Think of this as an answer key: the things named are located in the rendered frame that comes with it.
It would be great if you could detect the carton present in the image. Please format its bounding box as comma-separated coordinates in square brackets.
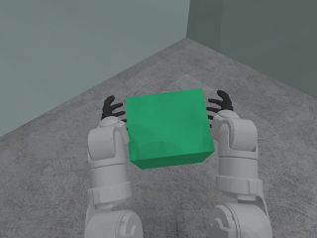
[126, 88, 215, 170]

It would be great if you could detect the left robot hand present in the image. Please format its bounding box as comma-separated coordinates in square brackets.
[101, 95, 128, 131]

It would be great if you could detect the left robot upper arm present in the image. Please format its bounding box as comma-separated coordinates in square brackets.
[84, 209, 143, 238]

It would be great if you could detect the right robot forearm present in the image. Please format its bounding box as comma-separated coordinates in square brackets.
[210, 109, 272, 232]

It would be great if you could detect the left robot forearm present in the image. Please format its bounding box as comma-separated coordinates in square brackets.
[83, 116, 132, 238]

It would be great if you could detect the right robot hand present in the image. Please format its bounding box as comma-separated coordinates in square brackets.
[206, 89, 234, 128]

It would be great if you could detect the right robot upper arm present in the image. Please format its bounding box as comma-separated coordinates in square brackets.
[209, 202, 272, 238]

